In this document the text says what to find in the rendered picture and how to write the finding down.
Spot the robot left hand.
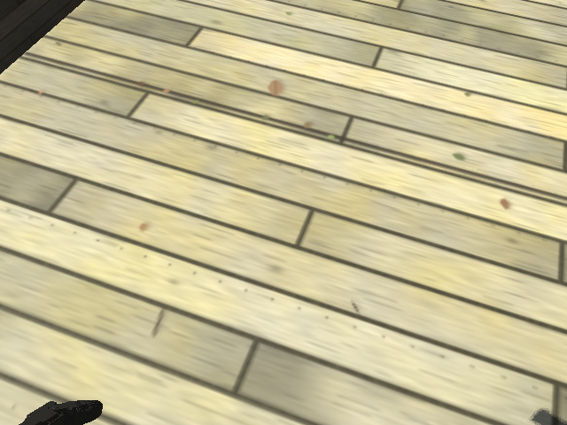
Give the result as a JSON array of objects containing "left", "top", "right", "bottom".
[{"left": 19, "top": 400, "right": 103, "bottom": 425}]

